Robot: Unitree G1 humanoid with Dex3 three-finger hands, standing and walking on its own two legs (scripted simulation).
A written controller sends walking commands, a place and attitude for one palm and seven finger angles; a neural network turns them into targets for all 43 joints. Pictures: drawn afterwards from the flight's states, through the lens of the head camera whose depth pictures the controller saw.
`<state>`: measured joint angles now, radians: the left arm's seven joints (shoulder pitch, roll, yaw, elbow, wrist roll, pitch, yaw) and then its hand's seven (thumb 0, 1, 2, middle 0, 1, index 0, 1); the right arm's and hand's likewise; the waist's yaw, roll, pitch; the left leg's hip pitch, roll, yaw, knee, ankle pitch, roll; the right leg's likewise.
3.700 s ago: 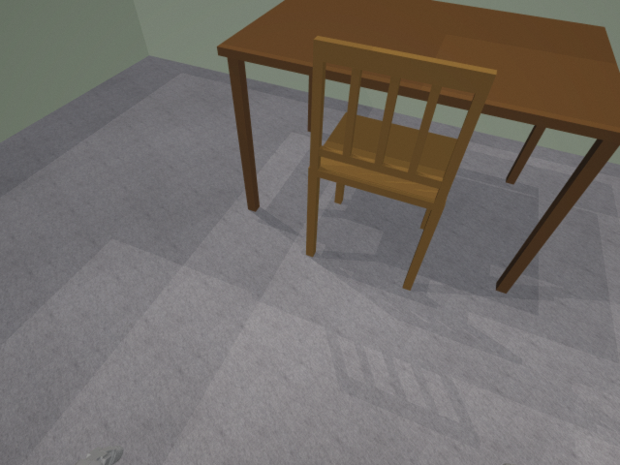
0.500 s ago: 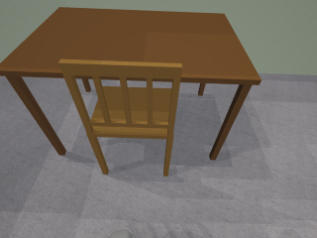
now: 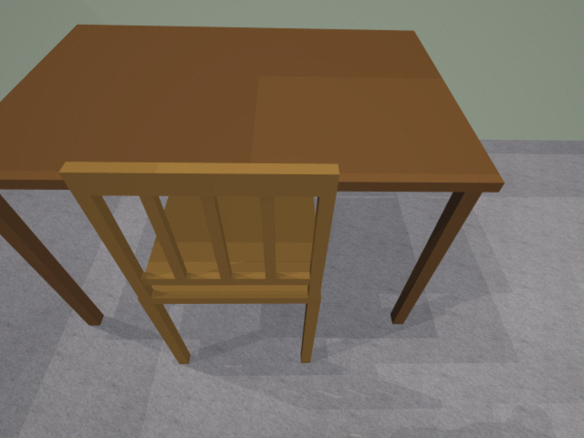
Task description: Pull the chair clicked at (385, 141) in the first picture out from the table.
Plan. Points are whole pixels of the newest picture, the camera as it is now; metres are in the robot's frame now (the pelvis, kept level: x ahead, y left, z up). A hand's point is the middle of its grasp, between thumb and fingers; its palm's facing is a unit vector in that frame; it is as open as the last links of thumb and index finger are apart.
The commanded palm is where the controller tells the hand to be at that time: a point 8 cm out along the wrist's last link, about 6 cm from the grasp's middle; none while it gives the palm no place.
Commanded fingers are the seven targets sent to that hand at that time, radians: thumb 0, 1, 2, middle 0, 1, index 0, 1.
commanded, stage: come to a stop and stand still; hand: left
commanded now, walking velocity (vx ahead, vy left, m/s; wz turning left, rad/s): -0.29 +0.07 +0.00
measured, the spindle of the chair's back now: (218, 239) +0.48 +0.17 -0.09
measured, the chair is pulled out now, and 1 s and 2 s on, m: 0.00 0.00 0.00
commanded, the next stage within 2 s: look again from close up in 1.22 s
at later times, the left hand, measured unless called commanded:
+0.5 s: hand out of the picture +0.04 +0.23 -0.19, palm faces +0.09 -0.97 -0.24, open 7.4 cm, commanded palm none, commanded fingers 0.00 0.90 0.90 -0.20 -0.30 -0.20 -0.30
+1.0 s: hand out of the picture -0.06 +0.25 -0.18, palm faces +0.07 -0.98 -0.17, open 7.4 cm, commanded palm none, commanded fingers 0.00 0.90 0.90 -0.20 -0.30 -0.20 -0.30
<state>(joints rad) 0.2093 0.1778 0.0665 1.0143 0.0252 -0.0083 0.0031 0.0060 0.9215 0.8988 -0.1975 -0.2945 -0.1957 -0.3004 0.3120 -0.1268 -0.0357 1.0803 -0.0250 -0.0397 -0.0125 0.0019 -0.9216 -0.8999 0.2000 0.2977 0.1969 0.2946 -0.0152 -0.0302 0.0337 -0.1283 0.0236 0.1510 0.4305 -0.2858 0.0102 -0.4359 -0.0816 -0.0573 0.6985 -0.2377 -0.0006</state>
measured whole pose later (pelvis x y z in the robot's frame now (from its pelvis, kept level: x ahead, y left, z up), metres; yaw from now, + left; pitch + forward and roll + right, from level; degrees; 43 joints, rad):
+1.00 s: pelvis -0.07 +0.09 +0.00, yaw +2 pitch -1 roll -1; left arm 0.33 0.15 0.01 0.98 0.02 0.04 0.03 0.01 0.91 0.90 -0.20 -0.30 -0.20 -0.30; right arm 0.32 -0.18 -0.02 1.02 -0.02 0.03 -0.01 0.01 -0.92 -0.90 0.20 0.30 0.20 0.29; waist -0.01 -0.01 0.01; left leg -0.28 -0.08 0.12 0.44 -0.16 0.13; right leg -0.30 -0.02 0.00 0.62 -0.34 -0.03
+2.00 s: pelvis -0.05 +0.07 +0.00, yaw +1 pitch +0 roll +0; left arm 0.35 0.12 -0.02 1.10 0.01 -0.02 0.04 0.00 0.91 0.90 -0.20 -0.29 -0.20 -0.30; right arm 0.28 -0.14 0.01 1.14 0.00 -0.02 -0.02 0.01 -0.92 -0.90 0.20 0.30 0.20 0.29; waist -0.01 -0.02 0.00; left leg -0.24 -0.05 0.12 0.36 -0.13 0.09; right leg -0.15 0.01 -0.01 0.41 -0.27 -0.02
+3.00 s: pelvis -0.01 +0.06 +0.00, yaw +1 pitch +0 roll +1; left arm 0.36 0.12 -0.02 1.12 0.01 -0.01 0.05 0.00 0.91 0.90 -0.20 -0.29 -0.20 -0.30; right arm 0.28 -0.13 0.02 1.16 0.00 -0.03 -0.03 0.01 -0.92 -0.90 0.20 0.30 0.20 0.29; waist 0.00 -0.03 0.01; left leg -0.17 -0.06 0.12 0.36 -0.19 0.08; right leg -0.06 0.01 -0.01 0.38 -0.31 -0.02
